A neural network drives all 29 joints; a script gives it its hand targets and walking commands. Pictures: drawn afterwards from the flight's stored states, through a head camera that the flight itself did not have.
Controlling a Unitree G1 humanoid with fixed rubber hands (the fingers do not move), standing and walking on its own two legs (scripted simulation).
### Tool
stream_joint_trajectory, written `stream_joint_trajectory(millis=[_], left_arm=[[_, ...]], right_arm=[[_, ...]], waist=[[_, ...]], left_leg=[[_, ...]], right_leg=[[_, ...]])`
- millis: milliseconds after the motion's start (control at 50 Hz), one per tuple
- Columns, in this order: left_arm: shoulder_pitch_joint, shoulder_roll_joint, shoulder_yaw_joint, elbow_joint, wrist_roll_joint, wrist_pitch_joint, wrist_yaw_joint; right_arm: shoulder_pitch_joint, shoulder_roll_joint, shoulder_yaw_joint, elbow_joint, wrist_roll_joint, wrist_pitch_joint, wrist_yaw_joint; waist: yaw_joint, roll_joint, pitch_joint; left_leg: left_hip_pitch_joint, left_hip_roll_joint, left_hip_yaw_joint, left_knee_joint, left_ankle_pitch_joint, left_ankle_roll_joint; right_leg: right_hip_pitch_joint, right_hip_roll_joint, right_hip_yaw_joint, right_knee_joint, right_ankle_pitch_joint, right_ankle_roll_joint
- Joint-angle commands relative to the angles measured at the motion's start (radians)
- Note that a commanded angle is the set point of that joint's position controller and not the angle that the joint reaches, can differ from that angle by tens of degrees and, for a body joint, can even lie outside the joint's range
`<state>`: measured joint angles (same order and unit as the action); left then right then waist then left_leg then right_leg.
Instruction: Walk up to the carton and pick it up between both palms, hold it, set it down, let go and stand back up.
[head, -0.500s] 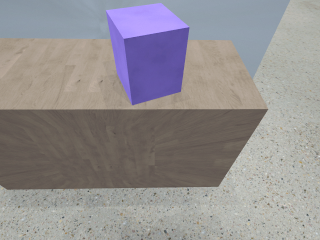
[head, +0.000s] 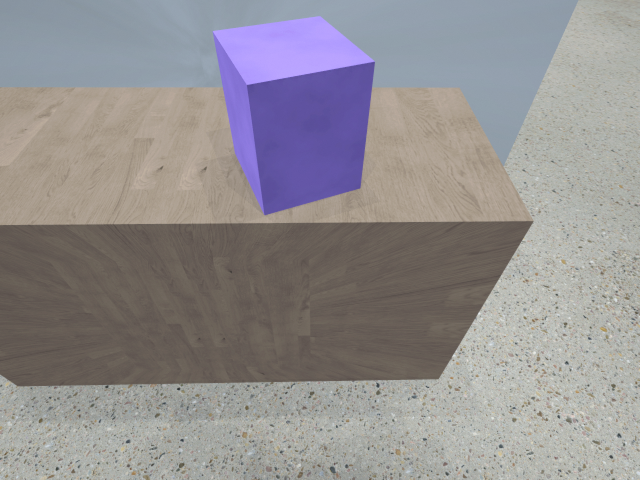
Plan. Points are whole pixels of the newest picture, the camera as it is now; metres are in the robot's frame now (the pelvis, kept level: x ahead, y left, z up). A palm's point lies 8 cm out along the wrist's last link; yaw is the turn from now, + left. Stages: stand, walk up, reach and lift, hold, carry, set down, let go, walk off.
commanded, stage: walk up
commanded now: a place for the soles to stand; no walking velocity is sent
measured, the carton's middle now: (292, 115) +0.71 +0.04 +0.10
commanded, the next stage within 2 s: none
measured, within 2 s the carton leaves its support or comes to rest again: neither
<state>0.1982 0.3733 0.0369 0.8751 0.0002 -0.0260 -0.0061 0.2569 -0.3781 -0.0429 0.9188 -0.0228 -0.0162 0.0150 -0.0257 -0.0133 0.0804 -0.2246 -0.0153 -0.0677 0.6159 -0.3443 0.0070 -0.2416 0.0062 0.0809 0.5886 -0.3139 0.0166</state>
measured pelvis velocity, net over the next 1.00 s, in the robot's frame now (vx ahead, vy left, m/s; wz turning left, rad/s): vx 0.20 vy -0.02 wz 0.01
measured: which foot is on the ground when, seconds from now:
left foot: down 0.00-0.70, up 0.72-1.00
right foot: down 0.00-0.20, up 0.22-0.66, down 0.68-1.00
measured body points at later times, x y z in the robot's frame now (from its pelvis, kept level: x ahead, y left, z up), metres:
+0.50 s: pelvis +0.09 +0.05 +0.01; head +0.11 +0.07 +0.46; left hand +0.19 +0.35 -0.12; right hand +0.14 -0.28 -0.09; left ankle +0.04 +0.14 -0.73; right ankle +0.20 -0.11 -0.68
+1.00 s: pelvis +0.20 -0.02 +0.00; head +0.21 -0.03 +0.45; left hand +0.28 +0.30 -0.10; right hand +0.24 -0.34 -0.12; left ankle +0.22 +0.13 -0.68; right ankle +0.27 -0.11 -0.73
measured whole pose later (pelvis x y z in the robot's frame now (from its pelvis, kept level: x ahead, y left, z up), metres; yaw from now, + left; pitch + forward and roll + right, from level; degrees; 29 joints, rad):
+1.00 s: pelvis +0.20 -0.02 +0.00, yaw +0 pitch -5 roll +2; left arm 0.24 0.37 0.04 0.87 0.00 -0.03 -0.01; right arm 0.29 -0.40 -0.06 0.90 -0.02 -0.01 0.01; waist -0.02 0.01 0.12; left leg -0.39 -0.02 -0.04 0.95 -0.48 0.02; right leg -0.28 0.04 0.06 0.54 -0.19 -0.04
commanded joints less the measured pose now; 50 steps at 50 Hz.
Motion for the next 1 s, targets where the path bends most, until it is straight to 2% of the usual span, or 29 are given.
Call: stream_joint_trajectory(millis=[0,40,80,100,120,140,160,180,200,260,300,320,360,420,460,480,520,580,620,640,660,680,700,740,800,820,880,900,980], left_arm=[[0.111,0.364,0.110,-0.014,0.034,-0.042,-0.012],[0.082,0.329,0.107,-0.052,0.032,-0.053,-0.009],[0.053,0.318,0.094,-0.059,0.011,-0.052,-0.015],[0.039,0.300,0.087,-0.071,0.004,-0.048,-0.014],[-0.021,0.263,0.078,-0.092,0.005,-0.040,-0.014],[-0.059,0.205,0.060,-0.106,0.001,-0.030,-0.018],[-0.086,0.175,0.052,-0.111,0.005,-0.024,-0.009],[-0.096,0.213,0.060,-0.113,0.019,-0.017,-0.006],[-0.091,0.237,0.056,-0.100,0.020,-0.013,-0.010],[0.022,0.232,0.059,-0.064,-0.003,-0.021,-0.027],[0.031,0.222,0.057,-0.055,-0.002,-0.018,-0.029],[-0.008,0.195,0.054,-0.073,0.002,-0.017,-0.028],[-0.051,0.192,0.048,-0.078,0.004,-0.010,-0.028],[-0.105,0.187,0.044,-0.113,0.020,-0.011,-0.032],[-0.111,0.186,0.042,-0.121,0.024,-0.008,-0.040],[-0.121,0.186,0.040,-0.119,0.023,-0.011,-0.040],[-0.127,0.179,0.045,-0.128,0.019,-0.010,-0.044],[-0.009,0.190,0.058,-0.092,0.020,-0.016,-0.042],[0.135,0.218,0.074,-0.017,0.013,-0.028,-0.028],[0.246,0.258,0.102,0.001,0.016,-0.030,-0.016],[0.265,0.311,0.106,-0.012,0.011,-0.030,-0.006],[0.204,0.330,0.098,-0.049,-0.012,-0.028,-0.007],[0.153,0.346,0.100,-0.069,-0.014,-0.029,-0.002],[0.099,0.273,0.084,-0.075,-0.009,-0.027,0.001],[0.055,0.233,0.071,-0.089,-0.001,-0.031,0.003],[0.010,0.240,0.072,-0.106,0.002,-0.024,0.000],[-0.013,0.215,0.055,-0.109,0.012,-0.012,0.007],[-0.011,0.216,0.056,-0.094,0.014,-0.008,0.004],[-0.028,0.229,0.052,-0.103,0.012,0.010,0.007]], right_arm=[[-0.045,-0.248,-0.084,-0.112,-0.008,-0.036,0.020],[-0.032,-0.233,-0.084,-0.110,-0.007,-0.056,0.026],[0.016,-0.219,-0.077,-0.104,-0.001,-0.076,0.023],[0.059,-0.196,-0.081,-0.099,0.003,-0.083,0.019],[0.143,-0.206,-0.087,-0.063,0.005,-0.086,0.017],[0.220,-0.264,-0.106,-0.042,0.002,-0.086,0.009],[0.271,-0.325,-0.129,-0.028,0.001,-0.086,0.002],[0.204,-0.353,-0.132,-0.042,0.005,-0.084,-0.004],[0.169,-0.350,-0.133,-0.036,0.009,-0.083,-0.007],[0.097,-0.282,-0.109,-0.052,0.022,-0.095,-0.006],[0.120,-0.261,-0.098,-0.062,0.032,-0.099,-0.011],[0.161,-0.258,-0.098,-0.058,0.026,-0.095,-0.014],[0.181,-0.262,-0.091,-0.062,0.025,-0.093,-0.019],[0.182,-0.256,-0.088,-0.074,0.031,-0.090,-0.021],[0.144,-0.276,-0.094,-0.081,0.029,-0.084,-0.021],[0.125,-0.269,-0.092,-0.086,0.033,-0.087,-0.024],[0.123,-0.282,-0.094,-0.085,0.032,-0.085,-0.024],[0.044,-0.275,-0.092,-0.087,0.025,-0.082,-0.025],[0.055,-0.235,-0.076,-0.099,0.032,-0.068,-0.022],[0.088,-0.193,-0.069,-0.106,0.035,-0.060,-0.022],[0.131,-0.142,-0.051,-0.113,0.044,-0.061,-0.027],[0.171,-0.213,-0.057,-0.110,0.032,-0.039,-0.032],[0.156,-0.236,-0.061,-0.092,0.035,-0.034,-0.027],[0.141,-0.224,-0.055,-0.100,0.029,-0.041,-0.017],[0.168,-0.197,-0.060,-0.077,0.024,-0.025,-0.002],[0.161,-0.198,-0.061,-0.064,0.027,-0.020,-0.006],[0.124,-0.175,-0.047,-0.041,0.023,-0.011,-0.015],[0.102,-0.173,-0.047,-0.042,0.023,-0.007,-0.016],[0.076,-0.163,-0.046,-0.042,0.028,-0.017,-0.031]], waist=[[0.069,-0.141,0.062],[0.044,-0.048,0.043],[0.013,-0.083,-0.077],[-0.012,-0.096,-0.132],[-0.053,-0.042,-0.191],[-0.098,0.123,-0.189],[-0.122,0.149,-0.090],[-0.100,0.077,-0.025],[-0.070,0.051,0.077],[0.001,0.095,0.124],[-0.002,0.077,0.047],[-0.034,0.095,0.027],[-0.036,0.109,0.024],[-0.040,0.067,0.053],[-0.038,0.127,0.080],[-0.031,0.077,0.097],[-0.037,0.146,0.073],[0.040,0.088,-0.020],[0.111,-0.015,-0.122],[0.164,-0.140,-0.188],[0.126,-0.355,-0.167],[0.076,-0.201,-0.129],[0.059,-0.162,-0.097],[0.041,-0.133,-0.017],[0.009,-0.089,0.036],[0.013,-0.161,0.039],[0.021,-0.157,0.012],[0.027,-0.109,-0.018],[0.035,-0.143,-0.025]], left_leg=[[-0.393,0.014,0.027,0.200,-0.245,0.041],[-0.378,0.047,0.019,0.109,-0.202,0.043],[-0.238,0.028,0.065,-0.064,-0.103,0.048],[-0.071,0.024,0.068,-0.167,0.013,0.054],[0.163,0.010,0.019,-0.236,0.073,0.058],[0.357,0.151,-0.238,-0.341,-0.073,0.098],[0.384,0.331,-0.535,-0.431,-0.201,0.126],[0.291,0.363,-0.609,-0.455,-0.274,0.166],[0.181,0.349,-0.573,-0.457,-0.304,0.159],[0.095,0.256,-0.319,-0.410,0.119,0.087],[0.240,0.243,-0.248,-0.330,0.440,0.091],[0.279,0.228,-0.183,-0.313,0.595,0.107],[0.298,0.226,-0.144,-0.288,0.739,0.108],[0.263,0.236,-0.150,-0.283,0.685,0.115],[0.215,0.219,-0.128,-0.300,0.571,0.105],[0.173,0.210,-0.104,-0.315,0.604,0.092],[0.153,0.191,-0.053,-0.289,0.570,0.092],[0.125,0.208,-0.034,-0.148,0.654,0.112],[0.050,0.113,0.017,0.178,0.604,0.085],[-0.049,0.047,0.038,0.422,0.416,0.056],[-0.213,-0.080,0.061,0.593,-0.150,0.014],[-0.227,-0.078,-0.063,0.579,-0.287,0.028],[-0.203,-0.042,-0.038,0.580,-0.258,0.032],[-0.226,0.008,-0.024,0.532,-0.177,0.028],[-0.143,0.028,-0.014,0.484,-0.092,0.025],[-0.080,0.020,0.031,0.469,-0.053,0.013],[-0.082,0.030,0.041,0.292,-0.038,-0.003],[-0.086,0.033,0.041,0.244,-0.044,0.001],[-0.046,0.043,0.068,0.063,0.002,-0.003]], right_leg=[[0.135,-0.340,0.538,-0.405,-0.591,-0.279],[0.219,-0.350,0.470,-0.345,-0.249,-0.290],[0.299,-0.285,0.292,-0.167,0.229,-0.236],[0.224,-0.229,0.200,-0.078,0.334,-0.195],[0.030,-0.137,0.076,0.042,0.246,-0.131],[-0.276,0.008,-0.025,0.230,-0.048,-0.069],[-0.489,0.080,-0.037,0.387,-0.200,-0.028],[-0.519,0.048,0.048,0.447,-0.199,-0.030],[-0.517,0.004,0.084,0.456,-0.158,-0.050],[-0.372,-0.033,0.065,0.421,-0.040,-0.038],[-0.392,-0.029,0.030,0.372,0.008,-0.030],[-0.395,-0.019,0.000,0.327,-0.001,-0.022],[-0.399,-0.029,-0.023,0.291,0.032,-0.012],[-0.389,-0.028,-0.058,0.224,0.076,-0.022],[-0.340,-0.040,-0.085,0.164,0.125,-0.033],[-0.316,-0.032,-0.108,0.123,0.167,-0.042],[-0.233,-0.029,-0.151,0.055,0.176,-0.047],[-0.011,-0.029,-0.122,0.004,0.190,-0.071],[0.234,0.017,-0.155,-0.070,0.298,-0.090],[0.365,-0.053,-0.025,-0.076,0.270,-0.133],[0.377,-0.282,0.365,-0.187,0.363,-0.208],[0.282,-0.361,0.578,-0.257,0.187,-0.267],[0.218,-0.371,0.618,-0.298,0.074,-0.292],[0.126,-0.276,0.393,-0.295,0.117,-0.226],[-0.088,-0.216,0.267,-0.323,0.130,-0.192],[-0.166,-0.169,0.178,-0.339,0.043,-0.192],[-0.138,-0.135,0.110,-0.327,0.019,-0.204],[-0.096,-0.137,0.120,-0.318,-0.042,-0.202],[-0.089,-0.181,0.147,-0.226,0.067,-0.225]])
